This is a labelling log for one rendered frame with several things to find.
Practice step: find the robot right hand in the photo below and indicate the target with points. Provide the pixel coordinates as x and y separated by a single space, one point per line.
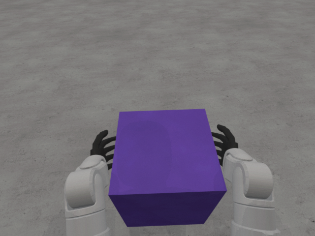
228 141

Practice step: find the robot left forearm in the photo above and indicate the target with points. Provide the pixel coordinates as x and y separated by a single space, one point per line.
84 199

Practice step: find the carton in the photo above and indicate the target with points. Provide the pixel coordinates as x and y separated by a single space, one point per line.
165 168

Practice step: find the robot right forearm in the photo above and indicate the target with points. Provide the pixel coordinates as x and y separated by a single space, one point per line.
252 194

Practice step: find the robot left hand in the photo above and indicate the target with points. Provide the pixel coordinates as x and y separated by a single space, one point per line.
99 144

